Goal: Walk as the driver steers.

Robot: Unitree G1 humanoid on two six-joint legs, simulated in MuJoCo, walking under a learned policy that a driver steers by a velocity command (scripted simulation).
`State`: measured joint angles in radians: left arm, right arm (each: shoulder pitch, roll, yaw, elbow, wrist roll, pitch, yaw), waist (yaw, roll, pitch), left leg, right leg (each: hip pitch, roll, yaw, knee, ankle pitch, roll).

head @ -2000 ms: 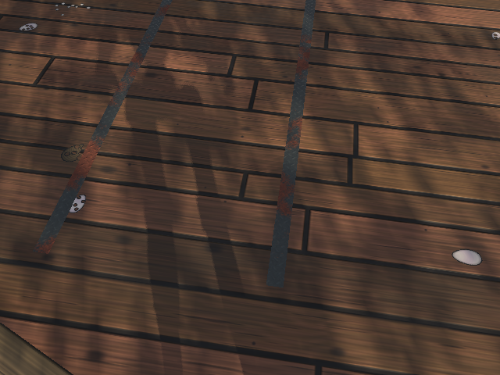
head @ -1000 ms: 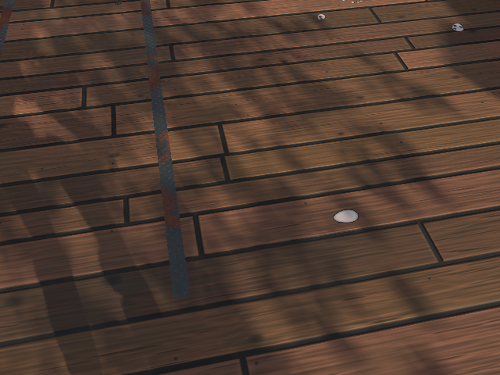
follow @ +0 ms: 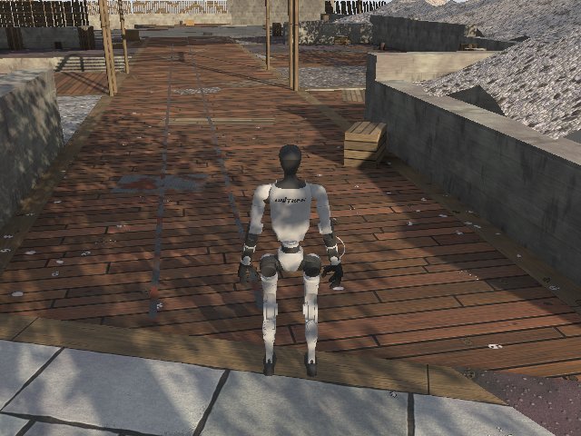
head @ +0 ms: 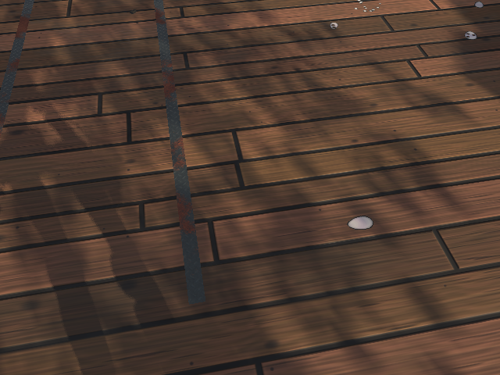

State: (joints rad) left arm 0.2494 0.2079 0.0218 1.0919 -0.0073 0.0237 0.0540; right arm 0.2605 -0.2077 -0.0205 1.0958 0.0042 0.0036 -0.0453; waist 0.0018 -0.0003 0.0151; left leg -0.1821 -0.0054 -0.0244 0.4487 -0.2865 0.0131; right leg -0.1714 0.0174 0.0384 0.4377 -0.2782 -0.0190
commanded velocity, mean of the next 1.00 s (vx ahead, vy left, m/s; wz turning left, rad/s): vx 0.42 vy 0.00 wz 0.00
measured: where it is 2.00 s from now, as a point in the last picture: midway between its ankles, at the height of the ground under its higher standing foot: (237, 232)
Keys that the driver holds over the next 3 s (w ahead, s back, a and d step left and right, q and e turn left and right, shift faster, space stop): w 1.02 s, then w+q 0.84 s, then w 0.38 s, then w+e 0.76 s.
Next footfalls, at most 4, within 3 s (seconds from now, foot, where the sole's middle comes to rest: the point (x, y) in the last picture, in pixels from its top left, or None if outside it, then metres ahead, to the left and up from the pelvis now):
0.70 right None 0.49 -0.14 -0.89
1.16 left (235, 305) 0.79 0.08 -0.89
1.68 right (278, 228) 1.10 -0.07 -0.89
2.18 left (180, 200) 1.23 0.30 -0.89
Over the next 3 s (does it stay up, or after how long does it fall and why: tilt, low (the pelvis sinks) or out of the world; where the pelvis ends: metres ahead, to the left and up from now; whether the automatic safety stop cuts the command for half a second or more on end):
stays up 1.55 0.26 -0.10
